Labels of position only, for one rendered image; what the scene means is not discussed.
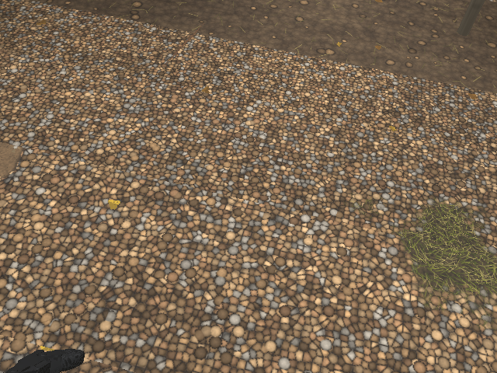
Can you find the robot left hand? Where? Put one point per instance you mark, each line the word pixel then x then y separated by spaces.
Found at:
pixel 54 361

